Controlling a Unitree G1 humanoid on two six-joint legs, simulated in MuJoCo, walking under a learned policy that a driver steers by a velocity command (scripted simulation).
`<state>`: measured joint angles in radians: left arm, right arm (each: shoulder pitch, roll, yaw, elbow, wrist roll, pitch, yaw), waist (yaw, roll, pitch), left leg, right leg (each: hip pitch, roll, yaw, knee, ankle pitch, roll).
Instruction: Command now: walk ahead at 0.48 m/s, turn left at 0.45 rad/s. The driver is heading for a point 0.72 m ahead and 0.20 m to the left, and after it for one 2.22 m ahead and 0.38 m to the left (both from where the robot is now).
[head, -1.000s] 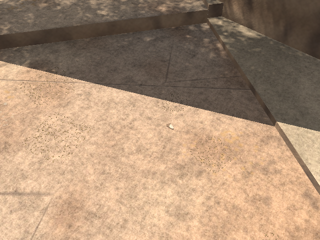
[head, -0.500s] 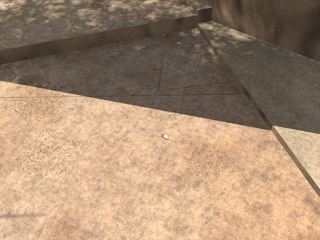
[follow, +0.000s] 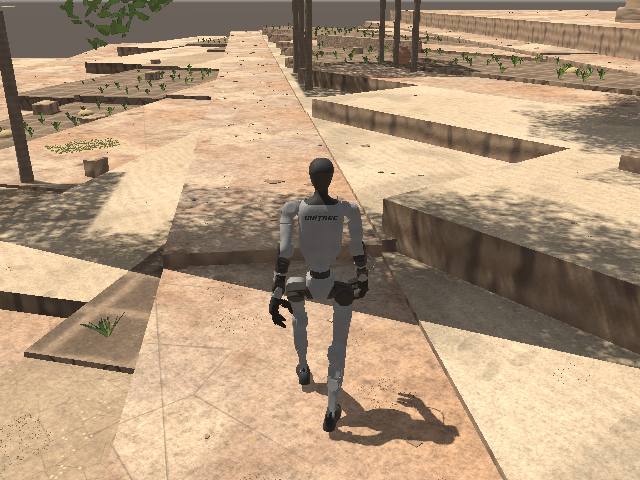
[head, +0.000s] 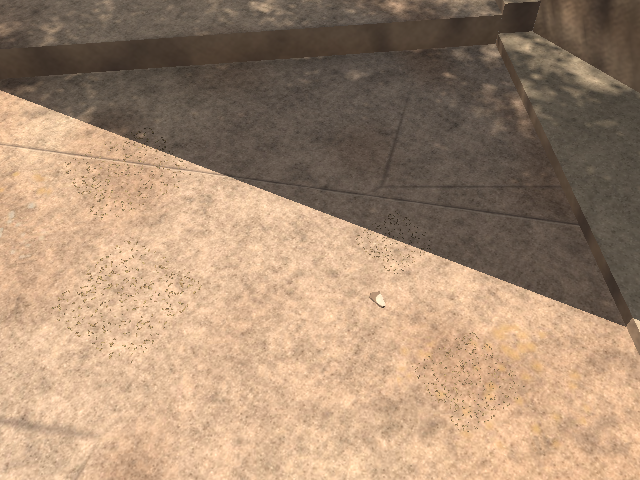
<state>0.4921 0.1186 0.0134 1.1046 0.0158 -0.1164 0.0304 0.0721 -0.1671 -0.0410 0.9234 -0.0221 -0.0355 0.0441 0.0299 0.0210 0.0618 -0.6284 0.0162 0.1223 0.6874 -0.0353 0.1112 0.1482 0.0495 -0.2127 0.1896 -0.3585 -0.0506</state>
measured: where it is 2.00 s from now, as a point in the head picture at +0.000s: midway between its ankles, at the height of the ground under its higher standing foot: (306, 454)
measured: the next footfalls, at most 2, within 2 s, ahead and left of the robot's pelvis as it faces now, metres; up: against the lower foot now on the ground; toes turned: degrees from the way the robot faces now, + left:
left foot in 0.10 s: +0.22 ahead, +0.05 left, +0.00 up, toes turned +8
right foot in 0.74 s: +0.41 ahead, -0.07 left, +0.00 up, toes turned +31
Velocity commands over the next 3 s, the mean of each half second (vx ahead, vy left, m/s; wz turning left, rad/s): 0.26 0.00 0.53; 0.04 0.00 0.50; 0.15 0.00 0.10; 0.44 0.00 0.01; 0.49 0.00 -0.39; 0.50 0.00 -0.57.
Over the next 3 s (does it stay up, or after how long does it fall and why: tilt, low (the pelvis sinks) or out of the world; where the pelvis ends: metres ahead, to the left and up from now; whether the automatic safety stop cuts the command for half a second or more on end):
stays up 1.01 0.31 0.01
